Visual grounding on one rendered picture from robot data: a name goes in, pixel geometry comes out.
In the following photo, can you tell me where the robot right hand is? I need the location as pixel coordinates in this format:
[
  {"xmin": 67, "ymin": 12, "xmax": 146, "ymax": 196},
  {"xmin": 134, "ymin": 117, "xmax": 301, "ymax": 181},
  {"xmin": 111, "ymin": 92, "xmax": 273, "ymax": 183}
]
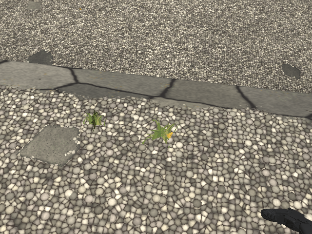
[{"xmin": 260, "ymin": 208, "xmax": 312, "ymax": 234}]

